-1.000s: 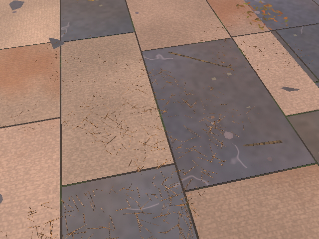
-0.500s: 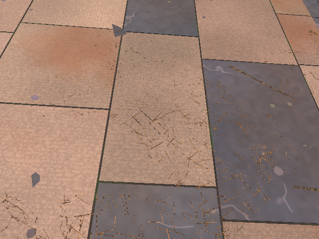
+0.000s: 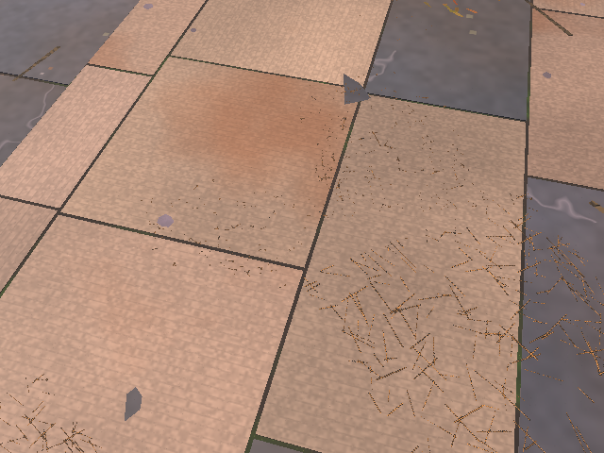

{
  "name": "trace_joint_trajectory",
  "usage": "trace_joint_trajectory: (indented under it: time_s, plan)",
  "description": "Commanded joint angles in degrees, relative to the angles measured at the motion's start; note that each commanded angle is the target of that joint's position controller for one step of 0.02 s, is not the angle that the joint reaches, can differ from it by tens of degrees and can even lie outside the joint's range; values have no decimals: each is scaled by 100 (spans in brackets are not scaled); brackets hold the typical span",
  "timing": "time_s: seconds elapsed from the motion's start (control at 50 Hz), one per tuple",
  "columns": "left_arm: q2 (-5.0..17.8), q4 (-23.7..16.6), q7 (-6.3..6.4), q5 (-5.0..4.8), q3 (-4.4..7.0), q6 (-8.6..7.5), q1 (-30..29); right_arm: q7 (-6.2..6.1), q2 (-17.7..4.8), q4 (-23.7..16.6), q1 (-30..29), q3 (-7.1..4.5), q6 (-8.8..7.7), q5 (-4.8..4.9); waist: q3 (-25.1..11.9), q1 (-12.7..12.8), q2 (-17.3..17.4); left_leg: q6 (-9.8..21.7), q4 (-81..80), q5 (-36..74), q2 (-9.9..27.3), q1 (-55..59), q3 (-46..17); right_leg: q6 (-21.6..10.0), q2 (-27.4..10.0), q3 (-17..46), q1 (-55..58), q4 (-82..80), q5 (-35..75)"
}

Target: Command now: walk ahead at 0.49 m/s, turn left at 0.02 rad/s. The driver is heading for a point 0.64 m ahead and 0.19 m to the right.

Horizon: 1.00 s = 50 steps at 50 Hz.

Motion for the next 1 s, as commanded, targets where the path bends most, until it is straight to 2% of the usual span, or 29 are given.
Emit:
trace_joint_trajectory:
  time_s: [0.02,0.08,0.14,0.22,0.26,0.28,0.3,0.32,0.34,0.36,0.38,0.4,0.42,0.46,0.52,0.62,0.72,0.76,0.78,0.8,0.82,0.84,0.86,0.88,0.9,0.92,0.94,0.96,1.0]
  plan:
    - [536,-192,21,-31,103,-62,226,39,-416,-522,-61,-109,-174,-55,-368,-23,-600,-72,-424,238,565,-1217,-100,-1226,-1549,2051,1142,-1330,730]
    - [834,-106,89,-151,181,-30,343,73,-196,-774,-632,21,-216,-171,-111,50,-560,-287,-1690,537,606,-1188,137,-1320,-1499,1708,658,-1586,847]
    - [1032,-47,150,-177,245,61,557,149,-210,-917,-1286,66,-299,-122,-52,260,-546,-395,-2971,1852,337,-554,265,-1063,-1227,1326,279,-1560,823]
    - [1089,64,188,-241,260,167,988,194,-494,-1082,-1672,-35,-359,-40,-135,298,-626,-365,-3722,2281,170,-5,94,-769,-1399,1661,540,-1163,330]
    - [1090,65,208,-216,260,223,991,175,-646,-1043,-1459,-124,-379,-18,-201,80,-687,-226,-3974,2013,166,516,124,-587,-1419,1794,587,-758,166]
    - [970,54,212,-182,220,240,1004,140,-769,-929,-1039,-208,-380,-32,-381,-145,-673,-106,-4102,1805,162,1146,194,-454,-1233,1720,464,-300,335]
    - [693,-19,198,-120,120,236,970,87,-1010,-846,-364,-312,-388,-92,-852,-499,-465,133,-4132,1591,635,2158,-163,-249,-876,1483,56,826,142]
    - [209,-163,205,-48,-22,198,1287,44,-1433,-793,364,-419,-331,-179,-1694,-602,715,628,-4190,1031,1906,3852,-1718,91,-228,806,-1335,2768,-1482]
    - [248,-321,228,-231,-42,159,1664,108,-1487,-668,578,-435,-257,-173,-2017,-430,1936,1114,-4988,-381,2560,4120,-3785,179,-137,758,-2462,4136,-2689]
    - [758,-230,244,-327,100,196,1425,130,-997,-702,297,-315,-260,-121,-1327,-436,1086,983,-5199,-1010,2329,3544,-3442,189,-475,1005,-2799,4747,-2212]
    - [864,-291,240,-308,141,241,1041,136,-759,-721,-21,-241,-260,-95,-773,-376,733,849,-5246,-501,2132,2915,-2532,182,-650,855,-2832,4790,-1729]
    - [817,-284,238,-235,152,281,895,157,-583,-714,-332,-190,-276,-146,-519,-224,426,793,-5358,231,1878,2353,-1891,207,-837,823,-2591,4625,-1316]
    - [741,-301,220,-199,174,329,836,159,-435,-680,-535,-161,-295,-180,-351,-87,485,772,-5480,812,1686,2001,-1379,219,-979,835,-2403,4406,-1062]
    - [547,-330,166,-206,157,426,787,143,-413,-598,-661,-189,-361,-185,-236,20,565,779,-5730,1532,1493,1614,-646,267,-1083,721,-2106,4267,-723]
    - [416,-527,137,-161,127,480,448,106,-572,-435,-551,-271,-424,-153,-107,17,265,908,-5913,2266,1552,1670,-73,357,-1119,751,-2366,3762,-233]
    - [278,-808,-35,-148,26,409,-368,43,-855,-239,-379,-352,-337,-117,101,-243,83,813,-6009,2619,1470,1883,836,305,-1033,396,-2203,2138,923]
    - [332,-1198,-191,-163,7,400,-1127,26,-1091,-8,18,-429,-174,11,306,-411,54,648,-5704,3230,1665,2587,1282,14,-868,-25,-2189,1339,568]
    - [486,-1272,-218,-149,81,424,-1029,-4,-1249,-4,-1,-473,-95,47,71,-216,234,528,-5086,4943,1667,2804,1498,-209,-558,-327,-1687,1233,23]
    - [630,-1239,-208,-138,159,451,-729,-29,-1342,-16,-14,-499,-53,70,-189,-2,350,470,-4505,5913,1643,2839,1591,-342,-332,-487,-1184,1242,-267]
    - [856,-1087,-176,-149,295,474,-43,-51,-1374,-41,-69,-503,-9,91,-586,418,327,362,-3535,6351,1529,2628,1720,-524,-88,-578,-234,1029,-225]
    - [1190,-827,-83,-163,490,522,953,-77,-1252,-91,-81,-443,-15,74,-1084,927,139,148,-2160,5671,1315,1718,1809,-763,-33,-316,1382,720,79]
    - [1748,-719,48,-204,599,568,1311,-45,-535,-301,236,-222,-78,-200,-1503,661,-1177,-154,-184,1106,694,-441,1761,-1339,-1398,1903,3252,682,182]
    - [1886,-1010,14,-123,539,454,1090,27,-451,-541,313,-103,-280,-149,-2489,438,-1535,-341,1251,-1496,-257,-1825,469,-2372,-2534,4984,4128,-327,-311]
    - [1346,-999,-29,-63,385,377,906,88,-1011,-593,-332,-246,-384,76,-2048,730,-701,-301,1342,-1021,131,-2240,-50,-2006,-2426,4174,3722,-548,475]
    - [1116,-943,-28,-42,305,322,649,95,-974,-638,-473,-218,-425,139,-1312,534,-581,-248,956,-566,358,-2165,85,-1770,-2196,3089,2881,-435,1610]
    - [941,-930,-24,-73,255,299,296,32,-894,-514,-429,-213,-404,15,-921,263,-139,-293,498,-256,620,-1871,148,-1502,-1887,2326,2081,-336,2486]
    - [776,-957,-5,-71,205,297,49,-1,-943,-469,-386,-249,-340,-90,-749,101,-229,-343,150,-114,738,-1513,162,-1382,-1705,1897,1489,-407,2982]
    - [762,-973,17,-14,177,296,-84,0,-923,-420,-273,-256,-247,-100,-714,-42,-338,-391,53,20,756,-1102,171,-1337,-1604,1665,1015,-546,3313]
    - [865,-836,56,14,196,250,-145,-24,-688,-336,-68,-203,-113,-130,-756,-176,-354,-542,-349,301,671,-771,296,-1375,-1508,1263,590,-684,4048]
